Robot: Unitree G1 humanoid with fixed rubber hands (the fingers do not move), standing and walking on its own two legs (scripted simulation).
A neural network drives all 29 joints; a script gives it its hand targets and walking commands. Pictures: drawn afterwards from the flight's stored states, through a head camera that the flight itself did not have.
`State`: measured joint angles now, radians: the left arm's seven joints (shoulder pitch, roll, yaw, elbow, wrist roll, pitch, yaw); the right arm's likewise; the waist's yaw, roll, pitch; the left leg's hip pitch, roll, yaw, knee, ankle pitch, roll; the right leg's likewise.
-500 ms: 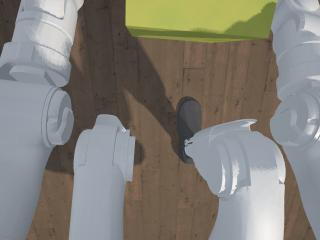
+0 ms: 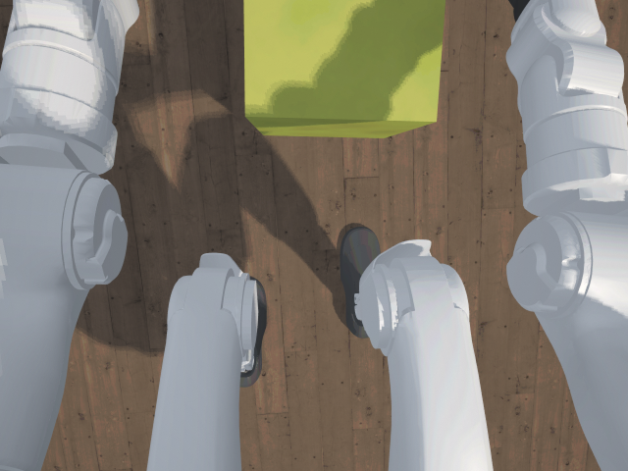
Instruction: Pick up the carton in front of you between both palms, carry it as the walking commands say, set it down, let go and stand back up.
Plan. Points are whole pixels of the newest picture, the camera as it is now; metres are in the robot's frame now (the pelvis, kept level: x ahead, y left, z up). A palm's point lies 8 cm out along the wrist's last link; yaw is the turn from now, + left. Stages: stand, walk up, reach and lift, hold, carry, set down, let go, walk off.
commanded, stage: set down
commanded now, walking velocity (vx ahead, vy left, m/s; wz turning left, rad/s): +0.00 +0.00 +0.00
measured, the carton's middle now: (333, 54) +0.56 -0.07 -0.31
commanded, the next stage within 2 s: let go in 0.66 s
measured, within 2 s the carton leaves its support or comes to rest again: neither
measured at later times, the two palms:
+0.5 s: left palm out of the picture +0.61 +0.14 +0.04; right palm out of the picture +0.55 -0.25 +0.03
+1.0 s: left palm out of the picture +0.52 +0.16 +0.14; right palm out of the picture +0.47 -0.26 +0.14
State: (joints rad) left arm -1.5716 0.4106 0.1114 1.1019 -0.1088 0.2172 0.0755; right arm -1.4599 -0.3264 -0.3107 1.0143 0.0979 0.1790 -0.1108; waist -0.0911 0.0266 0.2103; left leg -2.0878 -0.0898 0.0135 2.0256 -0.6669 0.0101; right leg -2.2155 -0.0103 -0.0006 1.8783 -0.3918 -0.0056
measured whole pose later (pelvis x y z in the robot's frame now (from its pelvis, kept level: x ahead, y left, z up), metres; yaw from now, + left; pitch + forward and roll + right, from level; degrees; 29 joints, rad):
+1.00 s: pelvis +0.07 -0.02 +0.26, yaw +1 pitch +40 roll +2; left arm -0.80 0.19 0.26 0.68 0.10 0.18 0.05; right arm -0.72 -0.22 -0.29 0.64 -0.11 0.17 0.08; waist -0.06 0.01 -0.03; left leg -1.26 -0.07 -0.05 0.94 -0.37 -0.01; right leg -1.37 0.00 0.00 0.87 -0.19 -0.03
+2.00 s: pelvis +0.13 +0.00 +0.34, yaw -2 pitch -5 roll -1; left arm 0.21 0.20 0.04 0.43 0.01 0.12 -0.06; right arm 0.23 -0.22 -0.04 0.39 -0.01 0.15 0.06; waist 0.00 0.04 0.12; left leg -0.03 -0.02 -0.06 0.46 -0.35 0.02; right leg -0.15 0.04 0.00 0.43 -0.20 -0.01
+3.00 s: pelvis +0.14 -0.02 +0.34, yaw +0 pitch -1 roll +0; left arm 0.14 0.34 0.04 0.90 0.03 -0.01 0.01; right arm 0.21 -0.37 -0.01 0.81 -0.03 0.00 -0.03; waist 0.01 0.03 0.01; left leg -0.06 -0.02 -0.08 0.43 -0.34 0.00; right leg -0.20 0.03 -0.02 0.46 -0.23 -0.03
